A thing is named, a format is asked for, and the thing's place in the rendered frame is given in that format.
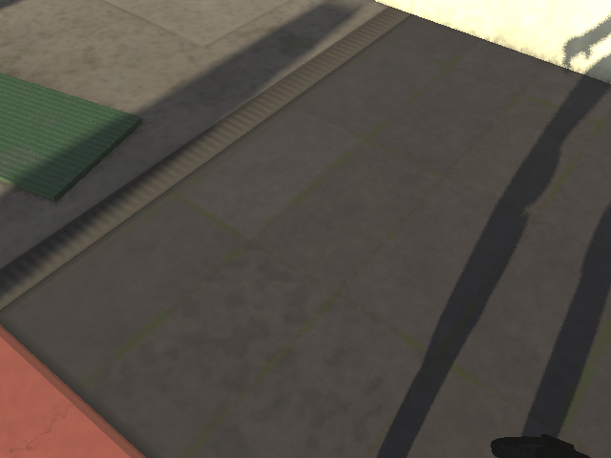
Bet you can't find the robot right hand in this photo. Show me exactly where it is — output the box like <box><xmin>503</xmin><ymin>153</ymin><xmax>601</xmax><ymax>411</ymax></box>
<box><xmin>491</xmin><ymin>434</ymin><xmax>591</xmax><ymax>458</ymax></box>

